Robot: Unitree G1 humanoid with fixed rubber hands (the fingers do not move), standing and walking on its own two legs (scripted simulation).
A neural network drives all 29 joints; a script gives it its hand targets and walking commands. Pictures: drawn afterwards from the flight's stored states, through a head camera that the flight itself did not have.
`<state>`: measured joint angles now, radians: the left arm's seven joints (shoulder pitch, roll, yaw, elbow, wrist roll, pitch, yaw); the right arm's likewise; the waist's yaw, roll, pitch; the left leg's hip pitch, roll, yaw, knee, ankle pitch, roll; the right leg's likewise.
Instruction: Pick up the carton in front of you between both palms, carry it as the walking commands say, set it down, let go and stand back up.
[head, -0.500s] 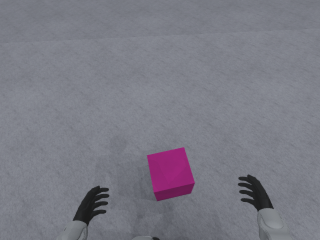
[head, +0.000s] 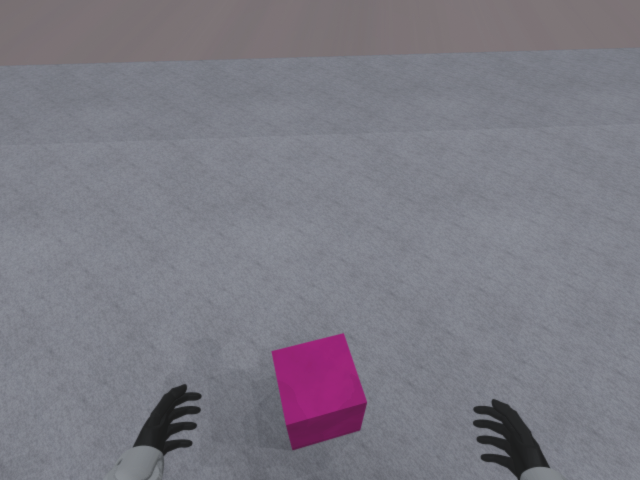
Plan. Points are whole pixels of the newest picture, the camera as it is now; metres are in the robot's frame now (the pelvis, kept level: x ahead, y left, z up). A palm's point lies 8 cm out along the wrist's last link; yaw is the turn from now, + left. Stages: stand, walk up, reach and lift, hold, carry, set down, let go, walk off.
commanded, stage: let go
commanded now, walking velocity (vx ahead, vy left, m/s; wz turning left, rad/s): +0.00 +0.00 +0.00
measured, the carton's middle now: (317, 392) +0.45 +0.04 -0.65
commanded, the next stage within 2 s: stand in 0.08 s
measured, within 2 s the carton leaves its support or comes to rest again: neither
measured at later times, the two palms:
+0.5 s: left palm (113, 465) +0.16 +0.30 -0.10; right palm out of the picture +0.13 -0.28 -0.07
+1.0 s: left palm out of the picture +0.13 +0.32 -0.10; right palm out of the picture +0.11 -0.28 -0.08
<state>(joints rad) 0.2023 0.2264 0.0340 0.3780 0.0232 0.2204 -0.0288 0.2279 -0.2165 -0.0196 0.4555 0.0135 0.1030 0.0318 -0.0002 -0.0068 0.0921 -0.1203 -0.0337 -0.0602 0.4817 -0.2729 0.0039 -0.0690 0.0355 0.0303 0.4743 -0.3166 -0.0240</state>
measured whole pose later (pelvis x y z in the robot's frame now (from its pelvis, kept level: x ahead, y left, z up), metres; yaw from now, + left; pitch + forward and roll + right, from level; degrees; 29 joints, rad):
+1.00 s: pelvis +0.01 +0.02 +0.00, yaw -2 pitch -2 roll +0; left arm 0.15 0.36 0.02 0.88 0.03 0.00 0.03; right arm 0.15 -0.35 -0.03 0.89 -0.03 0.00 -0.02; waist 0.00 -0.03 0.02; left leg -0.14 -0.04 -0.02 0.43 -0.26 0.04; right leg -0.09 0.01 0.07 0.39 -0.28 0.01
